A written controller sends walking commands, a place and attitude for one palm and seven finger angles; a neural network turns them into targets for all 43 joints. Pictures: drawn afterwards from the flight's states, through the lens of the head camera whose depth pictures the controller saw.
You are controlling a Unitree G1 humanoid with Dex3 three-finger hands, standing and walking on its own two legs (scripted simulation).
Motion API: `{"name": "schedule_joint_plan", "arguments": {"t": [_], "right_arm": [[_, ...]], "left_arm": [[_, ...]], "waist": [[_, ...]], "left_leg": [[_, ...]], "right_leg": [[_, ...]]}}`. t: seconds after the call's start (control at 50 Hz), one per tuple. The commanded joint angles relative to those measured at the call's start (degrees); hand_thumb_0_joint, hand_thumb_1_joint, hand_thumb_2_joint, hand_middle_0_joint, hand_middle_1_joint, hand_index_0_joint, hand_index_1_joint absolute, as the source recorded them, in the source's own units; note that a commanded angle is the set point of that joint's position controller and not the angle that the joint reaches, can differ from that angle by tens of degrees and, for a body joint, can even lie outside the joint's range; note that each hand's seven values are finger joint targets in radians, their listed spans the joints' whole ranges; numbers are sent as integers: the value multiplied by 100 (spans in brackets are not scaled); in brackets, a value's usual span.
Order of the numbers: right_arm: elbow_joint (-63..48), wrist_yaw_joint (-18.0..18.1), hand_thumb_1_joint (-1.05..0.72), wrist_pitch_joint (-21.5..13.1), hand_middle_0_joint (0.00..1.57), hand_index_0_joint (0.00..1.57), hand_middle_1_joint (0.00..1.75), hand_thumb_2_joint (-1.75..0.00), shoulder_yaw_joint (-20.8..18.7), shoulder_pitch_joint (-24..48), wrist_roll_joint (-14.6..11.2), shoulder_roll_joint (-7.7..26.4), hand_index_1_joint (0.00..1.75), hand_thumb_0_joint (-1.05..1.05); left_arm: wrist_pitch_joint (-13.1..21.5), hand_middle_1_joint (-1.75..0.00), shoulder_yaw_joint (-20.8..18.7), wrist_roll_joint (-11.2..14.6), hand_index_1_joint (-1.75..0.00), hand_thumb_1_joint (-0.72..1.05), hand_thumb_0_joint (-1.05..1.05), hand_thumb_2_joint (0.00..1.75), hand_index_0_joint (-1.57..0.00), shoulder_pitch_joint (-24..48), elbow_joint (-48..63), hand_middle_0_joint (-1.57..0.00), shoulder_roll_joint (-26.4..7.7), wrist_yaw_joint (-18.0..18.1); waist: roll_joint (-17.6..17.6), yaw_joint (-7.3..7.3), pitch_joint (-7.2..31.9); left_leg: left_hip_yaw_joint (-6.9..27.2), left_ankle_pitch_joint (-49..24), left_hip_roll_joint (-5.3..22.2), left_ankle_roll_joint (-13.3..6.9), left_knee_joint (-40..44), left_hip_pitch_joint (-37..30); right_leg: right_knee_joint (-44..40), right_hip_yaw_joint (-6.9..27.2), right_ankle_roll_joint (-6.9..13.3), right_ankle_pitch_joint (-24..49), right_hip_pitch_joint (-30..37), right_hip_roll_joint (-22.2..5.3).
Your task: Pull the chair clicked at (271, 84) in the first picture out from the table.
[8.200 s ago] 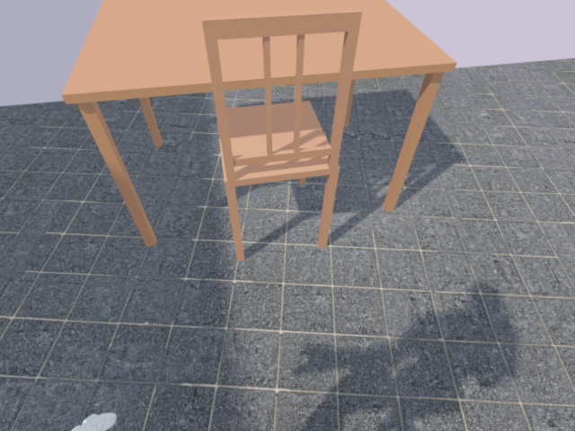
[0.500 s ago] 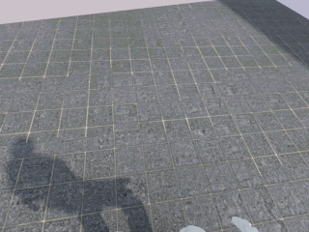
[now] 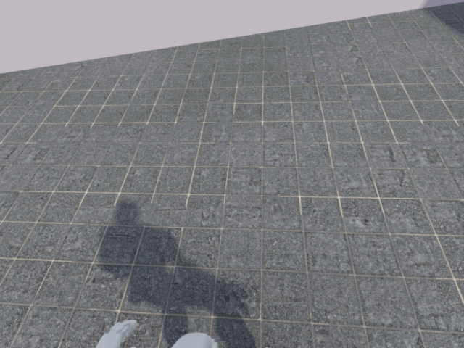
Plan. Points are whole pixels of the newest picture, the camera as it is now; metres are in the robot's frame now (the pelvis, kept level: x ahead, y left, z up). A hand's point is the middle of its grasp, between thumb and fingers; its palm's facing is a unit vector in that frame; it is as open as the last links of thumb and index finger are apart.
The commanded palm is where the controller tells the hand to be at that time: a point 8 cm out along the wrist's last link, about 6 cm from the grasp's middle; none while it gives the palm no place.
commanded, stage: turn to face it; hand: left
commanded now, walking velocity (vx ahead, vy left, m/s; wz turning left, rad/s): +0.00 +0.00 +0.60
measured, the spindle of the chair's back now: out of the picture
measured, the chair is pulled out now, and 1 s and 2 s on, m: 0.00 0.00 0.00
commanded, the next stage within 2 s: none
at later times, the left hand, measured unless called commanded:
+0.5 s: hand out of the picture -0.04 +0.29 -0.18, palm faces +0.34 -0.91 -0.25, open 7.4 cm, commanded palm none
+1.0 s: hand out of the picture +0.03 +0.26 -0.14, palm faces +0.51 -0.80 -0.31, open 7.4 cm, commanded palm none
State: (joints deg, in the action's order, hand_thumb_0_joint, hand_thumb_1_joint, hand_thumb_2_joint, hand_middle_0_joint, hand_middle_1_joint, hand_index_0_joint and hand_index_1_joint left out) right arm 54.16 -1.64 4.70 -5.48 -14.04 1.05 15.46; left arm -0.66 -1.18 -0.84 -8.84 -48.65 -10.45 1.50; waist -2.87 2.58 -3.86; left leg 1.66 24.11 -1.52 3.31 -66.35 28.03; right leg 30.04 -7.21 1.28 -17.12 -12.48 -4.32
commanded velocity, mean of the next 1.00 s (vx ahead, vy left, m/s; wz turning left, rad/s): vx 0.00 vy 0.00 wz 0.60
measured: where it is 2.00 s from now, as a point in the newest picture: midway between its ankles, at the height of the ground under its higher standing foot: outside the picture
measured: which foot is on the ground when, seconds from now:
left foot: up 0.00-0.32, down 0.34-0.90, up 0.92-1.00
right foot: down 0.00-0.34, up 0.36-0.88, down 0.90-1.00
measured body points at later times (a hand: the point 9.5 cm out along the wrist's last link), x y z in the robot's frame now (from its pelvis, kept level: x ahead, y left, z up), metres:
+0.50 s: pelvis -0.01 +0.06 +0.00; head +0.02 +0.11 +0.44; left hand -0.06 +0.34 -0.16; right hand +0.19 -0.15 -0.12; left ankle -0.03 +0.14 -0.74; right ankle +0.00 -0.11 -0.65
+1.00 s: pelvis +0.02 +0.02 +0.00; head +0.07 +0.01 +0.44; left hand +0.00 +0.30 -0.11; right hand +0.18 -0.19 -0.17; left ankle -0.06 +0.13 -0.68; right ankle +0.06 -0.08 -0.74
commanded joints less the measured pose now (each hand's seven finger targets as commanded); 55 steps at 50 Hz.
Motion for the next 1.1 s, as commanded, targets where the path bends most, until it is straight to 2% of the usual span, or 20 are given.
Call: {"name": "schedule_joint_plan", "arguments": {"t": [0.0, 0.22, 0.26, 0.28, 0.3, 0.32, 0.34, 0.38, 0.44, 0.6, 0.72, 0.8, 0.84, 0.86, 0.88, 0.9, 0.92, 0.98, 1.02, 1.08], "right_arm": [[-406, -28, -90, -105, 20, 20, 30, -90, -69, 182, 6, 341, 30, 0], [-680, -39, -90, -212, 20, 20, 30, -90, 93, 971, -52, 201, 30, 0], [-629, -17, -90, -267, 20, 20, 30, -90, 66, 654, -36, 308, 30, 0], [-560, -26, -90, -315, 20, 20, 30, -90, 11, 308, -28, 507, 30, 0], [-515, 20, -90, -378, 20, 20, 30, -90, -154, -135, 5, 1166, 30, 0], [-421, 87, -90, -368, 20, 20, 30, -90, -259, -557, -41, 1627, 30, 0], [-330, 111, -90, -333, 20, 20, 30, -90, -227, -601, -35, 1567, 30, 0], [-517, 208, -90, -355, 20, 20, 30, -90, -124, 100, -6, 1168, 30, 0], [-683, 212, -90, -394, 20, 20, 30, -90, -17, 571, -24, 920, 30, 0], [-588, 209, -90, -388, 20, 20, 30, -90, -70, 111, -10, 907, 30, 0], [-504, 229, -90, -358, 20, 20, 30, -90, -116, -157, 35, 889, 30, 0], [-556, 231, -90, -325, 20, 20, 30, -90, -143, 3, 42, 896, 30, 0], [-573, 214, -90, -319, 20, 20, 30, -90, -142, 135, -6, 822, 30, 0], [-589, 191, -90, -328, 20, 20, 30, -90, -124, 106, -59, 654, 30, 0], [-626, 158, -90, -339, 20, 20, 30, -90, -64, -74, -128, 247, 30, 0], [-726, 178, -90, -317, 20, 20, 30, -90, -104, -18, -45, 391, 30, 0], [-684, 157, -90, -272, 20, 20, 30, -90, -152, -19, 5, 495, 30, 0], [-329, 48, -90, -160, 20, 20, 30, -90, -149, -204, 24, 397, 30, 0], [-305, 21, -90, -141, 20, 20, 30, -90, -89, -116, 8, 333, 30, 0], [-360, 10, -90, -102, 20, 20, 30, -90, -66, 214, 2, 335, 30, 0]], "left_arm": [[165, -30, -309, -6, -30, 90, 0, 90, -20, -218, 326, -20, -1074, 58], [33, -30, -475, -95, -30, 90, 0, 90, -20, -751, 14, -20, -1473, 30], [5, -30, -501, -60, -30, 90, 0, 90, -20, -673, -25, -20, -1482, 14], [-19, -30, -489, -16, -30, 90, 0, 90, -20, -629, -19, -20, -1418, 1], [-48, -30, -465, 34, -30, 90, 0, 90, -20, -654, 126, -20, -1121, -34], [-74, -30, -335, 19, -30, 90, 0, 90, -20, -228, 408, -20, -810, -38], [-126, -30, -357, -16, -30, 90, 0, 90, -20, -139, 412, -20, -1001, -16], [-165, -30, -409, -23, -30, 90, 0, 90, -20, -29, 216, -20, -976, -31], [-167, -30, -445, -36, -30, 90, 0, 90, -20, -332, -18, -20, -1020, -101], [-139, -30, -427, -17, -30, 90, 0, 90, -20, 32, 143, -20, -993, -33], [-90, -30, -365, 32, -30, 90, 0, 90, -20, 478, 398, -20, -873, 5], [-39, -30, -327, 89, -30, 90, 0, 90, -20, 213, 402, -20, -814, 33], [29, -30, -351, 104, -30, 90, 0, 90, -20, -170, 311, -20, -889, 53], [92, -30, -394, 90, -30, 90, 0, 90, -20, -408, 265, -20, -1072, 72], [150, -30, -482, 2, -30, 90, 0, 90, -20, -474, 273, -20, -1596, 122], [114, -30, -495, -24, -30, 90, 0, 90, -20, -511, 303, -20, -1796, 123], [87, -30, -434, -10, -30, 90, 0, 90, -20, -333, 380, -20, -1637, 117], [132, -30, -300, 43, -30, 90, 0, 90, -20, 246, 448, -20, -1050, 79], [186, -30, -277, 32, -30, 90, 0, 90, -20, -63, 343, -20, -1009, 60], [178, -30, -311, 4, -30, 90, 0, 90, -20, -478, 189, -20, -1062, 62]], "waist": [[1312, -206, 290], [1599, -558, 467], [1381, -358, 674], [849, -142, 892], [-799, 128, 1204], [-1734, 329, 1189], [-1036, 276, 1225], [-1045, 25, 672], [-628, -252, 381], [-378, -106, 530], [-551, 35, 647], [-574, -113, 828], [-418, -308, 1013], [-2, -422, 1136], [1575, -435, 1231], [1828, -439, 1035], [1081, -336, 771], [1085, 21, 232], [1233, -68, 277], [1311, -246, 223]], "left_leg": [[-87, -362, 376, 193, -244, 515], [-800, 98, 358, 13, 2277, -510], [-893, -607, 304, -57, 3278, -1186], [-650, -1381, 386, -136, 4118, -2019], [997, -2982, 1562, -667, 4476, -3118], [2210, -5275, 2579, -1324, 4566, -3234], [1784, -5000, 2681, -1569, 4374, -3094], [1439, -3554, 1972, -1269, 4617, -2317], [926, -3295, 1374, -970, 4790, -1945], [1624, -2866, 1364, -1242, 4846, -2208], [2220, -3526, 1360, -1413, 4531, -2307], [2462, -3973, 1182, -1328, 4242, -1869], [2360, -3584, 877, -1037, 3900, -1461], [2120, -2650, 610, -733, 3535, -823], [1136, -343, -74, -254, 2464, 402], [441, 1162, -367, -28, 1205, 649], [550, 946, -119, -63, 316, 484], [316, -61, 218, 89, -419, 583], [97, -307, 230, 183, -474, 632], [-48, -337, 304, 237, -269, 652]], "right_leg": [[-1103, 516, 316, 2527, 669, -1357], [-576, 33, 498, 2866, 807, -1813], [-33, -235, 244, 2618, 634, -1750], [745, -385, -12, 2197, 183, -1608], [2095, -629, -493, 219, -1195, -904], [3099, -159, -755, -2363, -2204, -319], [3623, 364, -632, -2082, -2192, -453], [3888, 590, -675, -1175, -2285, -482], [3911, 632, -726, -312, -2041, -331], [3103, 793, -821, -335, -1976, -148], [2190, 867, -741, -810, -1703, 97], [1009, 809, -619, -699, -709, 372], [-257, 758, -590, 203, 235, 379], [-1026, 1023, -535, 822, 1147, 5], [-1443, 2395, -78, 1367, 2172, -1524], [-1347, 3045, 602, 2119, 1435, -2566], [-1290, 2576, 808, 1959, 721, -2383], [-1123, 1259, 364, 2554, 424, -1430], [-930, 718, 281, 3621, 746, -1269], [-891, 504, 285, 3835, 940, -1320]]}}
